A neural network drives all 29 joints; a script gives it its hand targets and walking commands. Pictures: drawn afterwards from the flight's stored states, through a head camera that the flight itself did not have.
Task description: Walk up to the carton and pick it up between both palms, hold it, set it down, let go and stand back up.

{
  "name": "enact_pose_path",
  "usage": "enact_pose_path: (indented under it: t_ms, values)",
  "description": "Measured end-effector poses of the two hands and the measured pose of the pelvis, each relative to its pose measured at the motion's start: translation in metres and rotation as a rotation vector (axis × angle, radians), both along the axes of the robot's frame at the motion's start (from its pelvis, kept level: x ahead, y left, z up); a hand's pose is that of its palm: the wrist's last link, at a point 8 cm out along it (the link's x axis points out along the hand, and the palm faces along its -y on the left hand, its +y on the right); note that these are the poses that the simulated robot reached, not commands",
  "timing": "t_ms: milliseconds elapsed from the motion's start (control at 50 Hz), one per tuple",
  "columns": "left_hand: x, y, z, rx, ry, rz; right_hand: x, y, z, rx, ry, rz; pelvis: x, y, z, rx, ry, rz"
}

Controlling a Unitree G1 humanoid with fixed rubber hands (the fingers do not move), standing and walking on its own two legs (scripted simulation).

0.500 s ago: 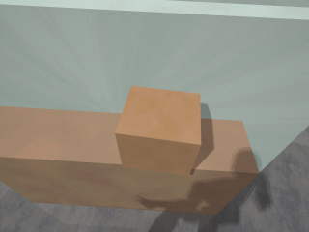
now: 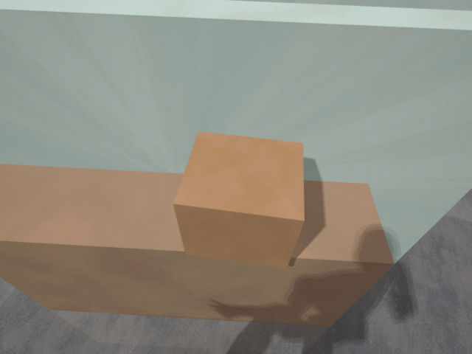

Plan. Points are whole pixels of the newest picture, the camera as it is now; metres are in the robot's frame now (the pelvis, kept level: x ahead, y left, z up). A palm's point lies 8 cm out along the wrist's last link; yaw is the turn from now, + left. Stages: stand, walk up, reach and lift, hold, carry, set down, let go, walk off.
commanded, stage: walk up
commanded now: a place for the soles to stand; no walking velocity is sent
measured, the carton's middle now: (242, 200) +0.47 +0.00 -0.07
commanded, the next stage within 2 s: none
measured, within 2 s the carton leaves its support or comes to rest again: neither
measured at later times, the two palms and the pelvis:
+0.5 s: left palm out of the picture +0.08 +0.32 -0.10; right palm out of the picture +0.08 -0.30 -0.09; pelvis +0.00 +0.01 +0.00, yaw +1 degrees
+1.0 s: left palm out of the picture +0.08 +0.31 -0.10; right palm out of the picture +0.08 -0.32 -0.10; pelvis +0.00 -0.01 +0.00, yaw +1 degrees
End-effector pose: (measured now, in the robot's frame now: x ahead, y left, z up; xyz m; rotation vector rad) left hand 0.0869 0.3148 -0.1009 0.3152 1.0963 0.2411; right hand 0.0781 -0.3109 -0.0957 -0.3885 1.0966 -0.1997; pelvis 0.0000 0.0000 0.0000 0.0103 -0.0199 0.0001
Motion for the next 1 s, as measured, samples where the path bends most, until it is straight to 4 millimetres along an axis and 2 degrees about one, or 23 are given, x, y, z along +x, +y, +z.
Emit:
enact_pose_path:
  t_ms: [400, 620, 760, 880, 1000]
  values:
    - [-0.005, 0.005, -0.004, -0.008, -0.007, 0.015, 0.004, 0.005, 0.001, -0.006, -0.002, 0.013, -0.001, 0.004, -0.002, -0.01, -0.007, 0.01]
    - [-0.007, 0.002, 0.002, -0.001, -0.015, 0.01, 0.0, 0.003, 0.001, 0.003, -0.002, 0.013, -0.004, 0.001, 0.001, -0.005, -0.005, 0.014]
    - [-0.007, 0.007, -0.001, -0.007, -0.009, 0.009, -0.002, 0.009, 0.002, 0.001, -0.007, 0.011, -0.006, 0.007, 0.0, -0.012, -0.009, 0.014]
    - [-0.008, 0.001, 0.004, 0.01, 0.007, 0.009, -0.005, -0.002, 0.001, -0.005, -0.019, -0.004, -0.007, -0.002, 0.001, 0.0, -0.015, 0.015]
    - [-0.009, -0.007, 0.005, 0.008, 0.0, 0.021, 0.006, -0.008, -0.002, 0.0, -0.011, 0.017, -0.002, -0.011, 0.001, 0.007, -0.008, 0.023]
